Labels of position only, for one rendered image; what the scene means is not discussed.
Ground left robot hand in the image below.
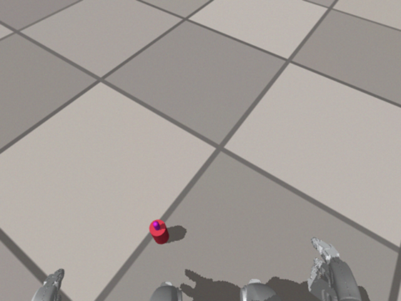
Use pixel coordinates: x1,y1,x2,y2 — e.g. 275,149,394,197
31,268,65,301

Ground right robot hand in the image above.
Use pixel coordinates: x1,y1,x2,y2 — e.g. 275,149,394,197
308,237,362,301

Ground bottle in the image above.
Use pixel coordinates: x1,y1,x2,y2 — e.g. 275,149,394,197
149,219,169,244

